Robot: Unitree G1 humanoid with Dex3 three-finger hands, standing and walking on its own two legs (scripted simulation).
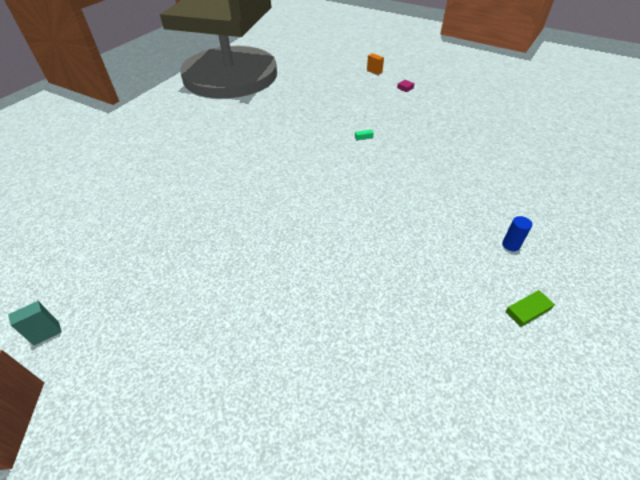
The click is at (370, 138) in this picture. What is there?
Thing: small brick
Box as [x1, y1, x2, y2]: [355, 130, 373, 139]
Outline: 373,133 371,130 357,131 355,132 356,139 372,137
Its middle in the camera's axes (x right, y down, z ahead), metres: +0.24 -0.56 +2.19
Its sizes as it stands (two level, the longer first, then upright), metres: 0.096 0.035 0.032
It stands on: the floor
